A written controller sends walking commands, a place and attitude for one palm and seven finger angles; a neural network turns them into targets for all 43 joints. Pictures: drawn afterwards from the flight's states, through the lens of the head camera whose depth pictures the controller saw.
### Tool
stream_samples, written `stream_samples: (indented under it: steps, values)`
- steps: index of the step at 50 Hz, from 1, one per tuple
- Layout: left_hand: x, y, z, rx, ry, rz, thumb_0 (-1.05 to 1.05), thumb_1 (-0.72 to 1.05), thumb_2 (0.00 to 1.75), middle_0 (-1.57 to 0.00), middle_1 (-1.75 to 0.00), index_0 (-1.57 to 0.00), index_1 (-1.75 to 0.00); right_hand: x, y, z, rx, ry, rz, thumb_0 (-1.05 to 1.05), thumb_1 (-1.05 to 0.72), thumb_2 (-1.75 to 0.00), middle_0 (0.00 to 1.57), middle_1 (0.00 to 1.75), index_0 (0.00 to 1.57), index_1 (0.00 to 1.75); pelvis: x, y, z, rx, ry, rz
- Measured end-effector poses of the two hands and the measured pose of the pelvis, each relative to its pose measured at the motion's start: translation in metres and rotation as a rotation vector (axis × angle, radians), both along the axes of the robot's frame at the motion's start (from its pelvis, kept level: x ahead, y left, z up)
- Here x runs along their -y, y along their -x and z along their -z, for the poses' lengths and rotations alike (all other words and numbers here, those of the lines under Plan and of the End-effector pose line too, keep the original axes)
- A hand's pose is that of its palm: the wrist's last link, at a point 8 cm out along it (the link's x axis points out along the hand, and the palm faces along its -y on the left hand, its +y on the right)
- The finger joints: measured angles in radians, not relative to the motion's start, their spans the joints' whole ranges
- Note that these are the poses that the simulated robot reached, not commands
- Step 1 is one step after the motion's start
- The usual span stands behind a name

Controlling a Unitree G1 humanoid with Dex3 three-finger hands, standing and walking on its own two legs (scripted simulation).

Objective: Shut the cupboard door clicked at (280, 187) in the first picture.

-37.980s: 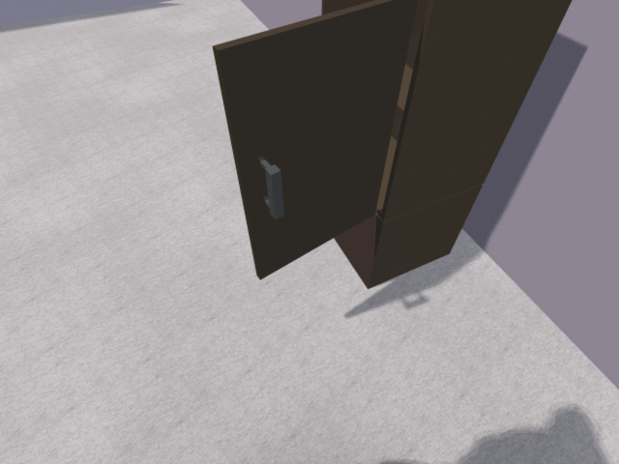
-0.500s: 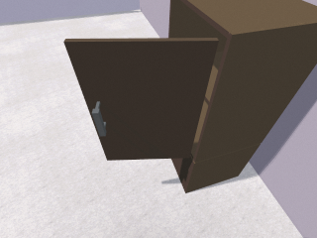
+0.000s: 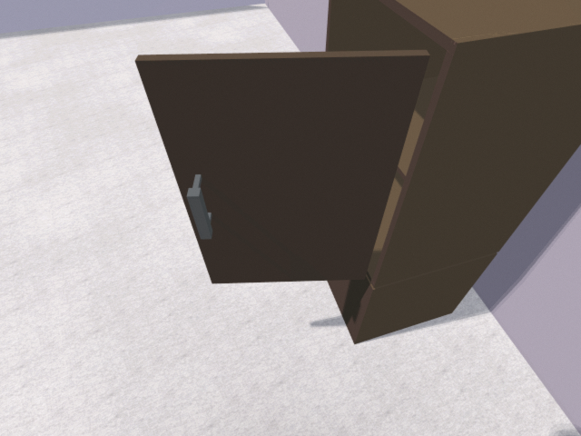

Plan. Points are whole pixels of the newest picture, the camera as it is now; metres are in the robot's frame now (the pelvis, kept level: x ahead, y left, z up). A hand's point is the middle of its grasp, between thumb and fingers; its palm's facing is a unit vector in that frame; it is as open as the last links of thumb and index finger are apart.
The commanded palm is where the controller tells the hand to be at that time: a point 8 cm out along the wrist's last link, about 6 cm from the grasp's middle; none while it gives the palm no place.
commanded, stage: look again from close up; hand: left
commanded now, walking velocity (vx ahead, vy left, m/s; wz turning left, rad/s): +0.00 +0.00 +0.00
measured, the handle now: (202, 207) +0.50 +0.20 -0.01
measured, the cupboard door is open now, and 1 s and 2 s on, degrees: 75 75 75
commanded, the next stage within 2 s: raise the hand and make a fist in 0.26 s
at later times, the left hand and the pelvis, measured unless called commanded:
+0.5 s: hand (173, 405) +0.17 +0.18 -0.05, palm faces +0.26 -0.95 -0.19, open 7.3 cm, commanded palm +0.10 +0.22 -0.06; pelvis +0.01 -0.03 +0.00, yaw +1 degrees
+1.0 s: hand (195, 414) +0.16 +0.14 -0.03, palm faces -0.02 -1.00 -0.06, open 5.1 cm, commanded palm +0.13 +0.21 -0.04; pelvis -0.05 -0.06 -0.11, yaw +1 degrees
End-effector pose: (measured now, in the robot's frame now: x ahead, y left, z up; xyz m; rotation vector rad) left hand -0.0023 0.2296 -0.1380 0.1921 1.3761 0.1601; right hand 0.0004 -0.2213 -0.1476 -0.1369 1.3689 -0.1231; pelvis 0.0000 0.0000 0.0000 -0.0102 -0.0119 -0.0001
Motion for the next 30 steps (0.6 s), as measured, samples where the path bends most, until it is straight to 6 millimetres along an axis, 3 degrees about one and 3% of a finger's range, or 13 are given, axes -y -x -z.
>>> stream_samples:
  steps: [8,19,21,26,28,30]
  values:
    - [-0.009,-0.005,-0.006,-0.020,-0.029,0.024,0.01,0.91,0.90,-0.20,-0.30,-0.19,-0.29,0.010,-0.020,-0.006,0.053,0.006,0.003,0.02,-0.94,-0.90,0.20,0.30,0.20,0.30,0.003,-0.004,-0.003,-0.007,-0.020,0.019]
    - [0.010,-0.027,-0.003,0.017,-0.003,0.037,0.01,0.91,0.90,-0.20,-0.30,-0.20,-0.30,0.033,-0.044,-0.014,0.082,0.040,-0.016,0.01,-0.91,-0.90,0.20,0.30,0.20,0.30,0.017,-0.009,-0.006,-0.008,-0.016,0.017]
    - [0.006,-0.060,-0.022,0.227,-0.023,-0.050,0.01,0.91,0.90,-0.20,-0.30,-0.20,-0.30,0.040,-0.054,-0.021,0.194,0.080,-0.019,0.01,-0.91,-0.90,0.20,0.30,0.20,0.30,0.021,-0.006,-0.002,-0.002,-0.015,0.012]
    - [0.014,-0.160,-0.127,0.955,-0.078,-0.061,0.02,0.91,0.90,-0.22,-0.33,-0.22,-0.32,0.056,-0.094,-0.039,0.534,0.099,-0.019,0.01,-0.91,-0.90,0.20,0.30,0.20,0.30,0.033,-0.004,0.007,-0.035,-0.034,-0.014]
    - [0.022,-0.183,-0.152,1.156,-0.054,-0.027,0.02,0.91,0.90,-0.24,-0.35,-0.24,-0.34,0.063,-0.112,-0.043,0.634,0.091,-0.022,0.01,-0.91,-0.90,0.20,0.30,0.20,0.30,0.038,0.003,0.013,-0.065,-0.026,-0.014]
    - [0.029,-0.189,-0.159,1.299,-0.005,0.024,0.01,0.91,0.90,-0.26,-0.38,-0.26,-0.37,0.069,-0.129,-0.045,0.710,0.087,-0.040,0.01,-0.91,-0.90,0.20,0.30,0.20,0.30,0.045,0.011,0.023,-0.110,-0.026,-0.007]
